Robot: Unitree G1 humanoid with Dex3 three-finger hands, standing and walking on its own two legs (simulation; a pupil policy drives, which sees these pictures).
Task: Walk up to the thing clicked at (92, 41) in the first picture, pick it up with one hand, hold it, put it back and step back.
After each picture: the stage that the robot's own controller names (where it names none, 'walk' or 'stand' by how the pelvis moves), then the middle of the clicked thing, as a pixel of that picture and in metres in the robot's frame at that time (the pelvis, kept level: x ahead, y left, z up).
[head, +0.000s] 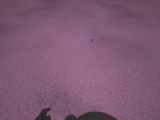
stand; (92, 40) +1.96 -0.03 -0.72
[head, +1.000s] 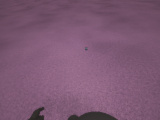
walk; (86, 48) +1.82 +0.23 -0.69
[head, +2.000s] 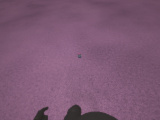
walk; (79, 55) +1.26 +0.33 -0.71
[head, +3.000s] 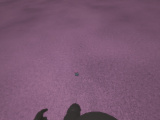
walk; (76, 72) +0.83 +0.29 -0.72
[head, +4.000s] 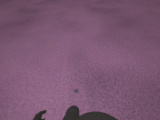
walk; (75, 89) +0.53 +0.23 -0.72
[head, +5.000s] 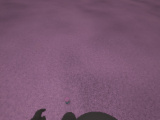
stand; (67, 100) +0.36 +0.23 -0.71
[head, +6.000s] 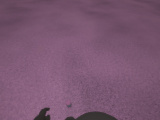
stand; (68, 103) +0.34 +0.22 -0.72
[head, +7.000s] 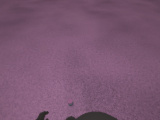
stand; (70, 102) +0.35 +0.22 -0.73
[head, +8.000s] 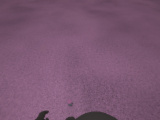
stand; (69, 102) +0.34 +0.22 -0.73
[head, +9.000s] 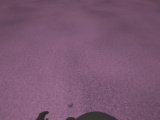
stand; (69, 103) +0.33 +0.22 -0.73
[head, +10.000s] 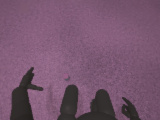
go down; (66, 76) +0.38 +0.23 -0.50
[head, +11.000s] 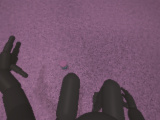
go down; (63, 64) +0.42 +0.25 -0.32
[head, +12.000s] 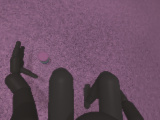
close in; (44, 58) +0.40 +0.29 -0.24
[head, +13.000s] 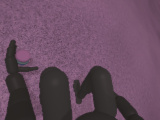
close; (23, 58) +0.39 +0.30 -0.22
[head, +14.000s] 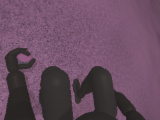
lift; (24, 58) +0.38 +0.30 -0.22
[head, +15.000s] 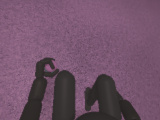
lift; (50, 67) +0.33 +0.26 -0.12
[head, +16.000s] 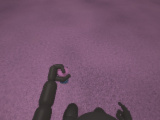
lift; (63, 75) +0.32 +0.18 +0.02
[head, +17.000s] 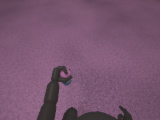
hold; (66, 77) +0.33 +0.17 -0.01
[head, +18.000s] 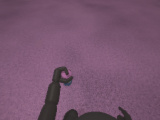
hold; (67, 78) +0.32 +0.17 -0.01
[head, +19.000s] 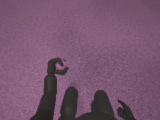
crouch; (61, 68) +0.38 +0.20 -0.07
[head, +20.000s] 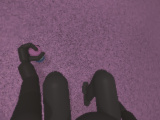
lower; (37, 54) +0.43 +0.28 -0.19
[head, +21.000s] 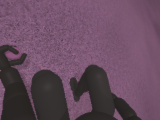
lower; (15, 56) +0.41 +0.30 -0.22
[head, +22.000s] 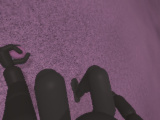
lower; (19, 55) +0.41 +0.30 -0.22
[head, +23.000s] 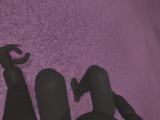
lower; (19, 55) +0.41 +0.30 -0.22
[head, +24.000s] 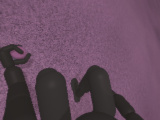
lower; (20, 56) +0.40 +0.30 -0.22
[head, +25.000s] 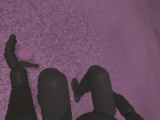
withdraw; (24, 56) +0.39 +0.28 -0.23
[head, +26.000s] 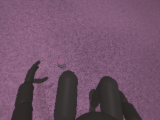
walk; (61, 62) +0.42 +0.24 -0.29
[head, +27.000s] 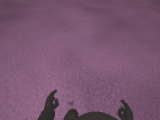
stand; (70, 100) +0.36 +0.18 -0.65
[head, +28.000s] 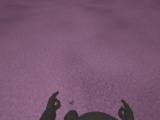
stand; (70, 100) +0.36 +0.20 -0.67
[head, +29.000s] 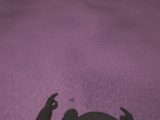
stand; (71, 97) +0.37 +0.19 -0.68
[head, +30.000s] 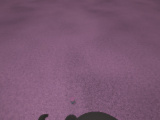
walk; (72, 100) +0.37 +0.19 -0.72
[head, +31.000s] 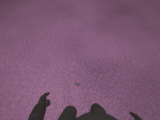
walk; (77, 82) +0.50 +0.11 -0.69
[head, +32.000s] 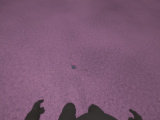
walk; (73, 65) +0.79 +0.21 -0.70
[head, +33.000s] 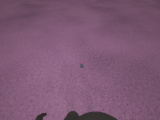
stand; (81, 64) +1.04 +0.18 -0.70
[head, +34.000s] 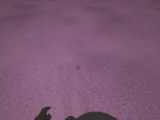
stand; (77, 66) +1.01 +0.21 -0.73
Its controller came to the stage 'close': yes
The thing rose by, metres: 0.71
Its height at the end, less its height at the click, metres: +0.00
